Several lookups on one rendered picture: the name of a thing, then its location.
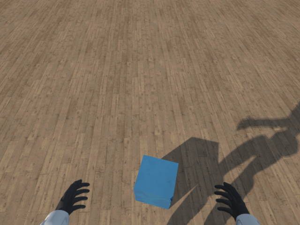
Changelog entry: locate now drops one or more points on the carton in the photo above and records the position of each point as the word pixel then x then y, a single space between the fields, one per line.
pixel 155 182

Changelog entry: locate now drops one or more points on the robot right hand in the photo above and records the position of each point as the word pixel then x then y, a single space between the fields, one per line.
pixel 235 202

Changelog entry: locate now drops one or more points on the robot left hand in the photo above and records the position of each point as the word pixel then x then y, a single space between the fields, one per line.
pixel 69 198

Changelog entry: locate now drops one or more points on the robot right forearm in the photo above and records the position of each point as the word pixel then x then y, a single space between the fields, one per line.
pixel 246 219

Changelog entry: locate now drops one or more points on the robot left forearm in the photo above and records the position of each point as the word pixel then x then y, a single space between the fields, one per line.
pixel 57 217

